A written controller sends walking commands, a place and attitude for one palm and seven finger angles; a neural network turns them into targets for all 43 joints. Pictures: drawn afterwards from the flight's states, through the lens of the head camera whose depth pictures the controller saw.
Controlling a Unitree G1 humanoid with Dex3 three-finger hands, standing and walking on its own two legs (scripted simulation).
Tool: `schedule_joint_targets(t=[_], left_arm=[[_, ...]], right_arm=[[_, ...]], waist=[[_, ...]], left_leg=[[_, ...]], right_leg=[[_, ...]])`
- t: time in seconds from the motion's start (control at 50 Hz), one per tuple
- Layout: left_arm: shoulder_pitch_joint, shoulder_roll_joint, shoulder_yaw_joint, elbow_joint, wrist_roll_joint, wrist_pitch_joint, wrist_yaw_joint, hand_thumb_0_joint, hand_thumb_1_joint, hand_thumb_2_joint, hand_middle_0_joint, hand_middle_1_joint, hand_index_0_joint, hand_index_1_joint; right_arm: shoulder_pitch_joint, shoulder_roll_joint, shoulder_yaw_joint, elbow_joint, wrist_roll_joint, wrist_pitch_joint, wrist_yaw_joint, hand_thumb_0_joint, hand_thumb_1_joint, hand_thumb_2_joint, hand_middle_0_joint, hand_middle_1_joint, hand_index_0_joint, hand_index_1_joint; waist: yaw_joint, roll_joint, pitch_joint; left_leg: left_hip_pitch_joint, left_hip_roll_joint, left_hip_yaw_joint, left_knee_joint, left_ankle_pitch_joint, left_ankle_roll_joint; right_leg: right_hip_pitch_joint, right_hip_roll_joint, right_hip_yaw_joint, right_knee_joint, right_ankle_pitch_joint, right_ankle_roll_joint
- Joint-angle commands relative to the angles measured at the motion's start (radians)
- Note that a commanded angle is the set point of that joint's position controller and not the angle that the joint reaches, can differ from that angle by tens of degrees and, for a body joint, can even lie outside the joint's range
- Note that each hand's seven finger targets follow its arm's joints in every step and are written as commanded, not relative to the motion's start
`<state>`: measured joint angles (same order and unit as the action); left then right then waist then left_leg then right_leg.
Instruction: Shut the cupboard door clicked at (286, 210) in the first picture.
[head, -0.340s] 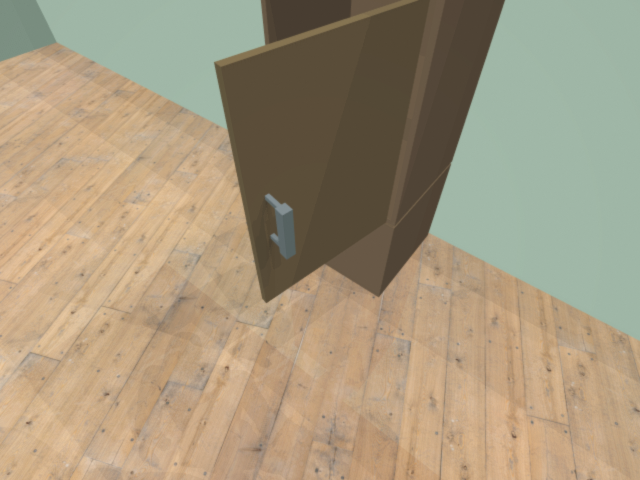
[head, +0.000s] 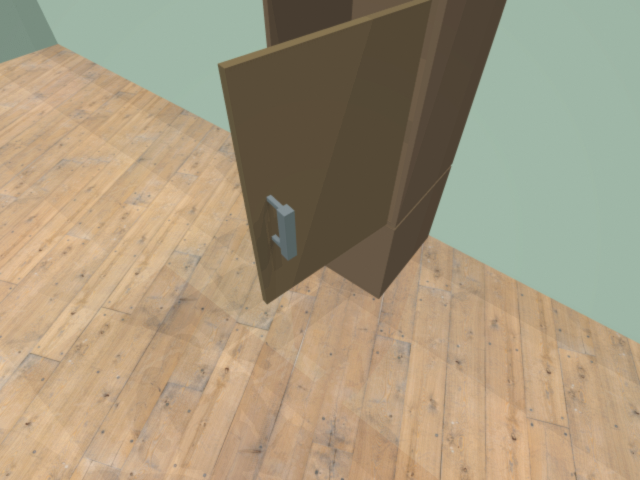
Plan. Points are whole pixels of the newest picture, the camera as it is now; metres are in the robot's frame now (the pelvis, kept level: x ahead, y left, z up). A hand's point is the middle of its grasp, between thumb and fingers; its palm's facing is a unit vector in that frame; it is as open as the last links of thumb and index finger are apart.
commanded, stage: look at it before walking up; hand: left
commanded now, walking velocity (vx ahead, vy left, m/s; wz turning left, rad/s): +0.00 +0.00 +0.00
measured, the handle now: (280, 227) +0.57 +0.11 -0.08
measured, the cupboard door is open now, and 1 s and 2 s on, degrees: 78 78 78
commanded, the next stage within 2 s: walk to a spot facing it in 0.50 s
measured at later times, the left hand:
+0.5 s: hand out of the picture +0.04 +0.22 -0.17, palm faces -0.01 -0.96 -0.28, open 7.3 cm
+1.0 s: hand out of the picture +0.06 +0.19 -0.18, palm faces -0.12 -0.96 -0.27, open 7.3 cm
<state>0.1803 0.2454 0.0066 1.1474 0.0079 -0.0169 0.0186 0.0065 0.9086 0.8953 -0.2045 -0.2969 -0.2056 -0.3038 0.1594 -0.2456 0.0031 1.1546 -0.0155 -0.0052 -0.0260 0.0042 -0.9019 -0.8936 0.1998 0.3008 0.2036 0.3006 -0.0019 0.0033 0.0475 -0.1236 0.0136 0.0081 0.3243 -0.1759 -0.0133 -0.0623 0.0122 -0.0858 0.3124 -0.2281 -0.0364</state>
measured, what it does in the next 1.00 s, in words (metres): stands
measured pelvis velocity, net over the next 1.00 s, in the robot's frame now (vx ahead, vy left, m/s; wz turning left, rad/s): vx -0.02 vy -0.01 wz -0.18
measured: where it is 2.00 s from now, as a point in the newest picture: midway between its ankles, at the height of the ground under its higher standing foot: outside the picture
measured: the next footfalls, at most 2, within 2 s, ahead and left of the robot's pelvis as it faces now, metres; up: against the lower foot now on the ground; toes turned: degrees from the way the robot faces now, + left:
left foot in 1.52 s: +0.07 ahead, +0.12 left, +0.00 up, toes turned -29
right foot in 1.82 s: -0.06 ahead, -0.15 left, +0.00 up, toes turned -40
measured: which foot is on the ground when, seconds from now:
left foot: down 0.00-1.00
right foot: down 0.00-1.00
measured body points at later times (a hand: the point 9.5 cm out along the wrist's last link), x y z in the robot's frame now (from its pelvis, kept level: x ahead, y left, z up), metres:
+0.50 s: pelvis +0.00 +0.00 +0.00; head +0.02 +0.00 +0.45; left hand +0.04 +0.27 -0.15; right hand +0.04 -0.26 -0.15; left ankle +0.00 +0.13 -0.75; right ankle -0.03 -0.09 -0.75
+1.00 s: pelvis -0.02 -0.01 -0.02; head +0.02 -0.04 +0.43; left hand +0.06 +0.24 -0.16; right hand -0.01 -0.26 -0.18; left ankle +0.00 +0.13 -0.75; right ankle -0.04 -0.09 -0.74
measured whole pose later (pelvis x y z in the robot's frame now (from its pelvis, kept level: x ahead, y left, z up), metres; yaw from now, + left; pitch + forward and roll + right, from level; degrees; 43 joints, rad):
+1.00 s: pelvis -0.02 -0.01 -0.02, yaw -10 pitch -1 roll +2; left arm 0.21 0.21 0.07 1.00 0.02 0.06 -0.01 0.01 0.91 0.90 -0.20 -0.30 -0.20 -0.30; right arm 0.19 -0.21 -0.04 1.04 -0.03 0.02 -0.05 0.00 -0.90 -0.89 0.20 0.30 0.20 0.30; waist 0.02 0.01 0.10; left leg -0.23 0.08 0.17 0.57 -0.31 -0.03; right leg -0.29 0.01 -0.02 0.68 -0.39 -0.02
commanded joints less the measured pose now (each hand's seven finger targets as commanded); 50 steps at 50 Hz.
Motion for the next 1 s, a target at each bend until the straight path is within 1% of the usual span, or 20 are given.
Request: schedule_joint_targets(t=[0.0,0.04,0.12,0.14,0.2,0.58,0.62,0.66,0.72,0.74,0.78,0.82,0.84,0.86,0.88,0.9,0.92,0.94,0.96,0.98], left_arm=[[0.012,0.165,0.031,-0.043,-0.001,-0.017,0.006,0.000,0.900,0.900,-0.200,-0.300,-0.200,-0.300],[0.018,0.164,0.033,-0.043,-0.001,-0.019,0.006,0.000,0.900,0.900,-0.200,-0.300,-0.200,-0.300],[0.012,0.164,0.032,-0.044,-0.001,-0.017,0.005,0.000,0.900,0.900,-0.200,-0.300,-0.200,-0.300],[0.018,0.166,0.033,-0.044,-0.001,-0.019,0.006,0.000,0.900,0.900,-0.200,-0.300,-0.200,-0.300],[0.011,0.166,0.031,-0.045,-0.001,-0.017,0.005,0.000,0.900,0.900,-0.200,-0.300,-0.200,-0.300],[0.005,0.173,0.029,-0.041,-0.001,-0.018,0.005,0.000,0.900,0.900,-0.200,-0.300,-0.200,-0.300],[0.002,0.169,0.033,-0.047,0.000,-0.012,0.004,0.000,0.900,0.900,-0.200,-0.300,-0.200,-0.300],[0.031,0.113,0.030,-0.048,0.000,0.006,0.008,0.000,0.900,0.900,-0.200,-0.300,-0.200,-0.300],[0.040,0.128,0.051,-0.080,0.005,0.028,0.003,0.000,0.900,0.900,-0.200,-0.300,-0.200,-0.300],[0.047,0.129,0.057,-0.092,0.007,0.032,0.001,0.000,0.900,0.900,-0.200,-0.300,-0.200,-0.300],[0.036,0.127,0.067,-0.127,0.011,0.044,-0.006,0.000,0.900,0.900,-0.200,-0.300,-0.200,-0.300],[0.038,0.111,0.073,-0.155,0.013,0.052,-0.013,0.000,0.900,0.900,-0.200,-0.300,-0.200,-0.300],[0.042,0.100,0.075,-0.166,0.014,0.054,-0.017,0.000,0.900,0.900,-0.200,-0.300,-0.200,-0.300],[0.042,0.091,0.077,-0.181,0.016,0.061,-0.021,0.000,0.900,0.900,-0.200,-0.300,-0.200,-0.300],[0.032,0.076,0.080,-0.196,0.017,0.067,-0.026,0.000,0.900,0.900,-0.200,-0.300,-0.200,-0.300],[0.031,0.069,0.083,-0.210,0.015,0.071,-0.029,0.000,0.900,0.900,-0.200,-0.300,-0.200,-0.300],[0.054,0.061,0.086,-0.211,0.015,0.069,-0.032,0.000,0.900,0.900,-0.200,-0.300,-0.200,-0.300],[0.099,0.059,0.089,-0.203,0.017,0.064,-0.034,0.000,0.900,0.900,-0.200,-0.300,-0.200,-0.300],[0.155,0.073,0.097,-0.187,0.018,0.059,-0.034,0.000,0.900,0.900,-0.200,-0.300,-0.200,-0.300],[0.185,0.151,0.112,-0.185,0.030,0.047,-0.026,0.000,0.900,0.900,-0.200,-0.300,-0.200,-0.300]], right_arm=[[0.007,-0.159,-0.026,-0.043,-0.003,-0.012,-0.007,0.000,-0.900,-0.900,0.200,0.300,0.200,0.300],[0.004,-0.162,-0.028,-0.046,-0.002,-0.012,-0.007,0.000,-0.900,-0.900,0.200,0.300,0.200,0.300],[0.006,-0.161,-0.027,-0.044,-0.002,-0.014,-0.007,0.000,-0.900,-0.900,0.200,0.300,0.200,0.300],[0.002,-0.163,-0.027,-0.047,-0.001,-0.013,-0.007,0.000,-0.900,-0.900,0.200,0.300,0.200,0.300],[0.004,-0.162,-0.027,-0.043,-0.003,-0.013,-0.006,0.000,-0.900,-0.900,0.200,0.300,0.200,0.300],[0.000,-0.170,-0.027,-0.043,-0.002,-0.015,-0.006,0.000,-0.900,-0.900,0.200,0.300,0.200,0.300],[0.007,-0.168,-0.030,-0.044,-0.004,-0.012,-0.010,0.000,-0.900,-0.900,0.200,0.300,0.200,0.300],[0.048,-0.100,-0.022,-0.039,-0.005,0.000,-0.016,0.000,-0.900,-0.900,0.200,0.300,0.200,0.300],[0.069,-0.120,-0.043,-0.062,-0.004,0.013,-0.025,0.000,-0.900,-0.900,0.200,0.300,0.200,0.300],[0.068,-0.129,-0.050,-0.077,-0.004,0.016,-0.027,0.000,-0.900,-0.900,0.200,0.300,0.200,0.300],[0.074,-0.139,-0.063,-0.101,-0.006,0.019,-0.031,0.000,-0.900,-0.900,0.200,0.300,0.200,0.300],[0.073,-0.154,-0.075,-0.126,-0.009,0.019,-0.034,0.000,-0.900,-0.900,0.200,0.300,0.200,0.300],[0.068,-0.168,-0.080,-0.137,-0.009,0.018,-0.034,0.000,-0.900,-0.900,0.200,0.300,0.200,0.300],[0.068,-0.172,-0.086,-0.145,-0.011,0.015,-0.033,0.000,-0.900,-0.900,0.200,0.300,0.200,0.300],[0.064,-0.177,-0.089,-0.153,-0.014,0.011,-0.032,0.000,-0.900,-0.900,0.200,0.300,0.200,0.300],[0.053,-0.176,-0.089,-0.163,-0.017,0.009,-0.032,0.000,-0.900,-0.900,0.200,0.300,0.200,0.300],[0.020,-0.172,-0.090,-0.176,-0.019,0.007,-0.031,0.000,-0.900,-0.900,0.200,0.300,0.200,0.300],[-0.005,-0.170,-0.089,-0.188,-0.017,0.007,-0.031,0.000,-0.900,-0.900,0.200,0.300,0.200,0.300],[-0.035,-0.171,-0.093,-0.201,-0.012,0.012,-0.030,0.000,-0.900,-0.900,0.200,0.300,0.200,0.300],[-0.035,-0.121,-0.091,-0.222,-0.001,0.021,-0.026,0.000,-0.900,-0.900,0.200,0.300,0.200,0.300]], waist=[[-0.002,0.000,-0.031],[0.001,-0.016,-0.037],[-0.001,0.009,-0.034],[0.002,-0.010,-0.028],[0.000,0.006,-0.029],[-0.002,0.001,-0.038],[-0.005,0.006,-0.036],[-0.009,-0.008,-0.051],[-0.009,-0.004,-0.035],[-0.007,-0.007,-0.047],[-0.011,0.029,-0.036],[-0.009,0.067,-0.033],[-0.002,0.111,-0.035],[0.001,0.157,-0.033],[0.003,0.196,-0.023],[0.007,0.202,-0.017],[0.030,0.188,-0.019],[0.053,0.139,-0.039],[0.083,0.074,-0.039],[0.087,-0.185,-0.037]], left_leg=[[0.019,0.097,-0.083,-0.028,0.186,0.032],[0.028,0.098,-0.083,-0.026,0.188,0.034],[0.021,0.098,-0.083,-0.030,0.193,0.033],[0.025,0.097,-0.084,-0.026,0.195,0.034],[0.020,0.097,-0.085,-0.031,0.188,0.032],[0.029,0.102,-0.081,-0.036,0.195,0.033],[0.042,0.110,-0.064,-0.018,0.195,0.030],[0.047,0.117,-0.030,0.024,0.205,0.020],[0.022,0.131,0.005,0.073,0.174,0.020],[0.028,0.138,0.009,0.088,0.169,0.024],[0.017,0.171,-0.004,0.085,0.152,0.041],[0.011,0.226,-0.047,0.062,0.115,0.076],[0.001,0.267,-0.076,0.041,0.109,0.103],[-0.019,0.322,-0.111,0.009,0.121,0.139],[-0.034,0.364,-0.128,-0.012,0.159,0.172],[-0.058,0.380,-0.123,-0.011,0.182,0.185],[-0.081,0.370,-0.082,0.032,0.232,0.171],[-0.092,0.341,-0.032,0.101,0.247,0.143],[-0.159,0.286,0.024,0.215,0.183,0.095],[-0.278,0.127,0.131,0.441,-0.070,0.009]], right_leg=[[-0.026,-0.144,0.118,-0.059,0.197,-0.007],[-0.032,-0.143,0.115,-0.060,0.197,-0.007],[-0.024,-0.145,0.117,-0.057,0.199,-0.007],[-0.034,-0.143,0.116,-0.060,0.205,-0.007],[-0.027,-0.144,0.118,-0.060,0.194,-0.008],[-0.027,-0.144,0.123,-0.058,0.202,-0.007],[-0.049,-0.140,0.138,-0.047,0.228,-0.009],[-0.068,-0.140,0.147,-0.003,0.291,-0.003],[-0.115,-0.125,0.174,0.071,0.318,-0.012],[-0.135,-0.117,0.180,0.094,0.313,-0.013],[-0.184,-0.093,0.178,0.155,0.278,-0.010],[-0.240,-0.055,0.165,0.241,0.181,-0.001],[-0.261,-0.035,0.151,0.317,0.100,0.004],[-0.281,-0.016,0.119,0.411,-0.090,0.013],[-0.298,-0.013,0.094,0.491,-0.236,0.021],[-0.294,-0.030,0.101,0.524,-0.294,0.019],[-0.257,-0.044,0.102,0.481,-0.273,0.016],[-0.198,-0.039,0.085,0.396,-0.197,0.015],[-0.113,-0.044,0.097,0.248,-0.031,0.011],[-0.055,-0.188,0.336,0.046,0.193,-0.033]])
